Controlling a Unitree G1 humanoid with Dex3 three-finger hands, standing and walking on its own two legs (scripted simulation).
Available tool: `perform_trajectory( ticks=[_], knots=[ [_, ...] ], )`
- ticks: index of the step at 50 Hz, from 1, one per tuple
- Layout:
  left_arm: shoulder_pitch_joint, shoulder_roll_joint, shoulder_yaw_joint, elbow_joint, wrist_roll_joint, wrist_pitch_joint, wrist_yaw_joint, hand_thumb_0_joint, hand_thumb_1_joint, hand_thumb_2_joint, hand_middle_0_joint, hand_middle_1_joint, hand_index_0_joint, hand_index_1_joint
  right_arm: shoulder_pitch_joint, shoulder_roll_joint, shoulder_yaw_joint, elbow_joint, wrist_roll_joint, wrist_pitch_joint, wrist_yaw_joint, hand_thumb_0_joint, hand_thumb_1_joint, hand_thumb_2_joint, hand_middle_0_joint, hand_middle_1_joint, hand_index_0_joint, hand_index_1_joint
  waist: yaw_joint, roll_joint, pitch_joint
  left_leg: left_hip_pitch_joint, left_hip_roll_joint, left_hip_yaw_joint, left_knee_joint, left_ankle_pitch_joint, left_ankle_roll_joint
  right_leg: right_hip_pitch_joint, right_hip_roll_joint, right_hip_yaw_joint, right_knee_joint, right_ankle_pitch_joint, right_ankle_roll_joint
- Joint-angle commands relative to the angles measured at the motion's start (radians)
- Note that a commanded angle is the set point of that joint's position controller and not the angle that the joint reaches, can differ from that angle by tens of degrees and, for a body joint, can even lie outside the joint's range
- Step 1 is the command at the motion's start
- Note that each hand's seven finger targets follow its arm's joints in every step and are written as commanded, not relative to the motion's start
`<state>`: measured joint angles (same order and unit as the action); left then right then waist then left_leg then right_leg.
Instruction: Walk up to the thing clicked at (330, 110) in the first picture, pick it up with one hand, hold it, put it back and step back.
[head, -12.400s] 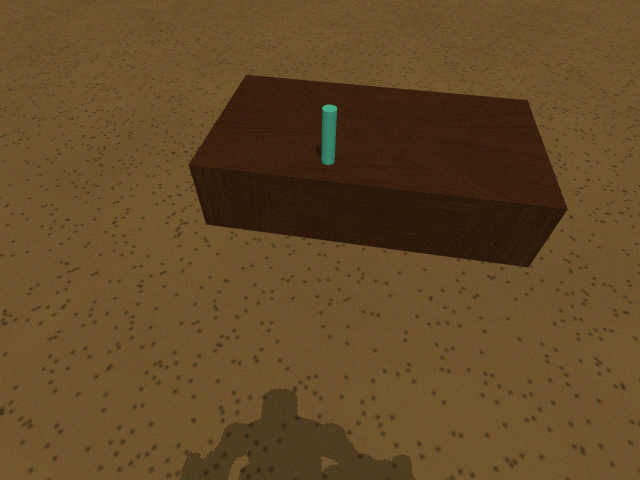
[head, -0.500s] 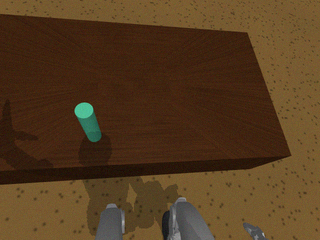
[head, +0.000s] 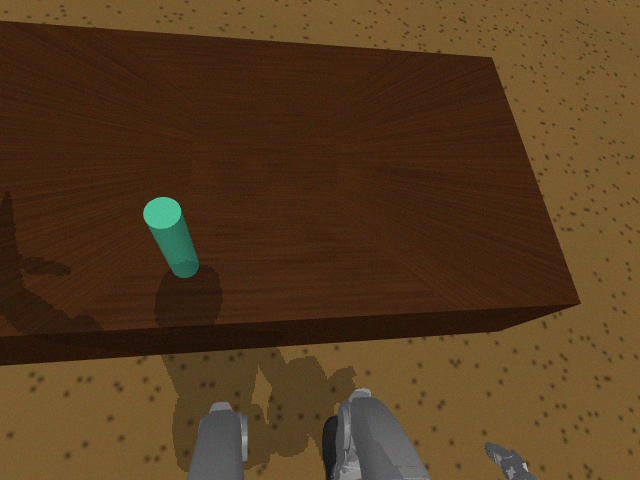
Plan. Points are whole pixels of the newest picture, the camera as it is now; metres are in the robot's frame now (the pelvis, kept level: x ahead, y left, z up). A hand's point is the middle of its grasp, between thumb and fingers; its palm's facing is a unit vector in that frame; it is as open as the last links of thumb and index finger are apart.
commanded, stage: go down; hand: left
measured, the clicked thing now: (175, 243) +0.49 +0.20 -0.22
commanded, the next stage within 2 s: none
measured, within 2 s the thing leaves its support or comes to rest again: neither
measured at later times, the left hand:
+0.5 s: hand out of the picture +0.41 +0.40 +0.06, palm faces +0.21 -0.98 -0.02, open 17.2 cm
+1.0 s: hand out of the picture +0.40 +0.40 +0.06, palm faces +0.22 -0.97 +0.00, open 17.2 cm
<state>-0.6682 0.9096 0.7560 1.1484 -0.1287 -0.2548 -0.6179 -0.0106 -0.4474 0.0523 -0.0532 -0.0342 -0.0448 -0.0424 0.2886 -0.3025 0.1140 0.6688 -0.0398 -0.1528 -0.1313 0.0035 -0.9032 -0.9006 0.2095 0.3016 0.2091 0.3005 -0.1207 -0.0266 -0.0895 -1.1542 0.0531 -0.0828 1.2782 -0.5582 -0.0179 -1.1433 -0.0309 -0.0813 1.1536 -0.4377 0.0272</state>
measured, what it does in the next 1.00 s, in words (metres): stands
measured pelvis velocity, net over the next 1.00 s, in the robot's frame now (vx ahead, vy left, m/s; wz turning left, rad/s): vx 0.00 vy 0.00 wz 0.01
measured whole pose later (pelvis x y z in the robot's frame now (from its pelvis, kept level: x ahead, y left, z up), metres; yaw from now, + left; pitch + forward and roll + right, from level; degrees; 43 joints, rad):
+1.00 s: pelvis +0.00 +0.00 +0.00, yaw +0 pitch +25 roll -5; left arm -0.65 0.88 0.78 1.10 -0.19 -0.30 -0.66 -0.01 -0.45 0.04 -0.05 -0.04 -0.05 -0.04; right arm 0.27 -0.30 0.11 0.68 -0.04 -0.16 -0.14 0.00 -0.91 -0.90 0.21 0.30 0.21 0.30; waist -0.11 -0.03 -0.10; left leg -1.17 0.05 -0.09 1.29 -0.56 -0.02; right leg -1.15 -0.03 -0.09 1.17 -0.45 0.03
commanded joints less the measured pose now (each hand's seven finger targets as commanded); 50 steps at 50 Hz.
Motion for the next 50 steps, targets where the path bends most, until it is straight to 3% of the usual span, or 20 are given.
perform_trajectory(
  ticks=[1,2,3,7,8,10,12,22,24,29,31,32,34,35,37,39,41,45,47,50],
  knots=[
    [-0.223,0.410,0.048,-0.228,-0.043,-0.061,-0.007,0.000,-0.444,0.048,-0.058,-0.032,-0.043,-0.041,0.136,-0.218,-0.090,-0.053,0.006,-0.025,-0.024,0.000,-0.901,-0.900,0.200,0.300,0.200,0.300,0.049,0.243,-0.510,0.371,-0.036,0.013,-0.181,0.398,0.012,0.264,0.032,0.026,-0.111,0.213,-0.054],
    [-0.220,0.394,0.037,-0.203,-0.046,-0.061,-0.011,0.000,-0.451,0.056,-0.057,-0.037,-0.043,-0.047,0.151,-0.207,-0.081,-0.036,0.004,-0.025,-0.023,0.000,-0.902,-0.900,0.200,0.300,0.200,0.300,0.034,0.238,-0.512,0.353,-0.036,0.016,-0.169,0.407,0.014,0.281,0.028,0.028,-0.110,0.227,-0.052],
    [-0.233,0.436,0.070,-0.242,-0.047,-0.067,-0.006,0.000,-0.450,0.053,-0.057,-0.036,-0.043,-0.046,0.132,-0.215,-0.086,-0.057,0.006,-0.027,-0.024,0.000,-0.899,-0.900,0.200,0.300,0.200,0.300,0.054,0.241,-0.515,0.343,-0.037,0.017,-0.173,0.407,0.014,0.292,0.028,0.030,-0.110,0.230,-0.053],
    [-0.196,0.358,0.033,-0.220,-0.061,-0.066,-0.015,0.000,-0.438,0.056,-0.053,-0.039,-0.041,-0.047,0.142,-0.206,-0.089,-0.029,0.011,-0.027,-0.027,0.000,-0.901,-0.900,0.200,0.300,0.200,0.300,0.045,0.235,-0.476,0.359,-0.036,0.016,-0.181,0.393,0.012,0.252,0.032,0.027,-0.114,0.213,-0.054],
    [-0.217,0.365,0.022,-0.218,-0.060,-0.071,-0.019,0.000,-0.430,0.056,-0.052,-0.036,-0.040,-0.044,0.148,-0.206,-0.087,-0.015,0.010,-0.028,-0.026,0.000,-0.903,-0.901,0.200,0.300,0.200,0.300,0.041,0.271,-0.459,0.363,-0.036,0.012,-0.180,0.395,0.006,0.216,0.033,0.022,-0.104,0.203,-0.058],
    [-0.236,0.432,0.068,-0.262,-0.057,-0.080,-0.013,0.000,-0.444,0.049,-0.055,-0.031,-0.041,-0.041,0.129,-0.217,-0.090,-0.041,0.009,-0.030,-0.029,0.000,-0.906,-0.901,0.200,0.300,0.200,0.300,0.055,0.282,-0.495,0.399,-0.032,0.002,-0.180,0.425,0.004,0.209,0.032,0.018,-0.101,0.202,-0.059],
    [-0.246,0.370,0.030,-0.252,-0.064,-0.080,-0.019,0.000,-0.439,0.060,-0.049,-0.033,-0.036,-0.042,0.142,-0.211,-0.090,-0.027,0.009,-0.027,-0.027,0.000,-0.899,-0.900,0.200,0.300,0.200,0.300,0.038,0.278,-0.475,0.404,-0.032,-0.001,-0.190,0.411,0.001,0.202,0.034,0.012,-0.103,0.196,-0.061],
    [-0.254,0.361,0.028,-0.216,-0.067,-0.075,-0.025,0.000,-0.464,0.040,-0.056,-0.024,-0.044,-0.032,0.125,-0.216,-0.084,-0.046,0.006,-0.032,-0.029,0.000,-0.906,-0.901,0.200,0.300,0.200,0.300,0.037,0.278,-0.473,0.398,-0.028,-0.010,-0.183,0.434,0.000,0.178,0.031,0.009,-0.088,0.196,-0.061],
    [-0.272,0.404,0.048,-0.254,-0.064,-0.078,-0.020,0.000,-0.450,0.048,-0.051,-0.029,-0.041,-0.035,0.122,-0.216,-0.084,-0.055,0.006,-0.032,-0.028,0.000,-0.903,-0.900,0.201,0.300,0.200,0.300,0.046,0.276,-0.500,0.398,-0.032,-0.002,-0.180,0.428,0.005,0.212,0.030,0.018,-0.093,0.200,-0.059],
    [-0.273,0.387,0.054,-0.263,-0.075,-0.082,-0.021,0.000,-0.448,0.029,-0.056,-0.025,-0.047,-0.030,0.124,-0.215,-0.086,-0.052,0.007,-0.031,-0.027,0.000,-0.910,-0.901,0.201,0.300,0.200,0.300,0.049,0.288,-0.516,0.419,-0.031,-0.007,-0.182,0.422,-0.001,0.191,0.033,0.012,-0.089,0.187,-0.060],
    [-0.253,0.344,0.030,-0.228,-0.082,-0.078,-0.028,0.000,-0.446,0.043,-0.054,-0.029,-0.044,-0.035,0.146,-0.209,-0.081,-0.027,0.006,-0.025,-0.026,0.000,-0.907,-0.901,0.200,0.300,0.200,0.300,0.033,0.254,-0.504,0.409,-0.031,-0.005,-0.168,0.455,0.003,0.196,0.033,0.011,-0.095,0.218,-0.058],
    [-0.255,0.406,0.077,-0.257,-0.081,-0.085,-0.020,0.000,-0.458,0.049,-0.052,-0.033,-0.041,-0.039,0.132,-0.216,-0.080,-0.050,0.003,-0.027,-0.028,0.000,-0.906,-0.901,0.200,0.300,0.200,0.300,0.042,0.242,-0.530,0.398,-0.033,-0.002,-0.163,0.486,0.007,0.244,0.030,0.013,-0.090,0.252,-0.055],
    [-0.216,0.381,0.068,-0.224,-0.084,-0.084,-0.021,0.000,-0.443,0.051,-0.050,-0.034,-0.041,-0.040,0.135,-0.208,-0.077,-0.038,0.006,-0.026,-0.026,0.000,-0.905,-0.901,0.201,0.300,0.200,0.300,0.052,0.236,-0.515,0.382,-0.036,0.001,-0.162,0.482,0.009,0.248,0.029,0.016,-0.089,0.254,-0.056],
    [-0.220,0.409,0.091,-0.249,-0.083,-0.088,-0.019,0.000,-0.459,0.040,-0.058,-0.037,-0.049,-0.042,0.128,-0.210,-0.079,-0.048,0.004,-0.025,-0.025,0.000,-0.906,-0.900,0.201,0.300,0.200,0.300,0.064,0.242,-0.532,0.378,-0.038,0.004,-0.158,0.491,0.010,0.264,0.027,0.018,-0.089,0.264,-0.055],
    [-0.221,0.359,0.057,-0.236,-0.085,-0.092,-0.028,0.000,-0.451,0.043,-0.054,-0.039,-0.047,-0.043,0.128,-0.208,-0.083,-0.035,0.003,-0.025,-0.025,0.000,-0.908,-0.901,0.201,0.300,0.200,0.300,0.051,0.270,-0.498,0.389,-0.034,0.001,-0.163,0.471,0.004,0.206,0.031,0.014,-0.084,0.233,-0.059],
    [-0.221,0.407,0.093,-0.257,-0.086,-0.100,-0.025,0.000,-0.442,0.049,-0.051,-0.037,-0.043,-0.041,0.120,-0.214,-0.081,-0.048,0.005,-0.027,-0.027,0.000,-0.906,-0.901,0.201,0.300,0.200,0.300,0.056,0.256,-0.526,0.404,-0.033,0.000,-0.159,0.502,0.007,0.228,0.029,0.016,-0.086,0.257,-0.056],
    [-0.229,0.415,0.102,-0.272,-0.091,-0.106,-0.029,0.000,-0.447,0.041,-0.052,-0.037,-0.047,-0.038,0.116,-0.211,-0.081,-0.050,0.005,-0.028,-0.026,0.000,-0.902,-0.899,0.201,0.300,0.200,0.300,0.059,0.262,-0.525,0.386,-0.037,0.005,-0.157,0.482,0.009,0.248,0.028,0.022,-0.086,0.256,-0.055],
    [-0.221,0.334,0.054,-0.224,-0.099,-0.104,-0.042,0.000,-0.459,0.042,-0.050,-0.038,-0.044,-0.040,0.125,-0.210,-0.087,-0.031,0.007,-0.030,-0.029,0.000,-0.907,-0.901,0.201,0.300,0.200,0.300,0.031,0.241,-0.472,0.355,-0.034,0.003,-0.168,0.394,0.011,0.205,0.032,0.020,-0.090,0.202,-0.056],
    [-0.275,0.386,0.063,-0.281,-0.096,-0.113,-0.044,0.000,-0.445,0.037,-0.048,-0.033,-0.043,-0.033,0.116,-0.214,-0.089,-0.035,0.008,-0.032,-0.030,0.000,-0.904,-0.899,0.201,0.300,0.201,0.300,0.042,0.286,-0.481,0.370,-0.034,0.003,-0.173,0.351,0.006,0.178,0.031,0.023,-0.089,0.163,-0.058],
    [-0.301,0.392,0.064,-0.278,-0.101,-0.112,-0.044,0.000,-0.438,0.031,-0.049,-0.032,-0.047,-0.030,0.113,-0.215,-0.088,-0.037,0.012,-0.034,-0.031,0.000,-0.904,-0.899,0.201,0.300,0.201,0.300,0.037,0.280,-0.479,0.364,-0.033,-0.002,-0.183,0.301,0.006,0.174,0.034,0.019,-0.089,0.132,-0.059]
  ],
)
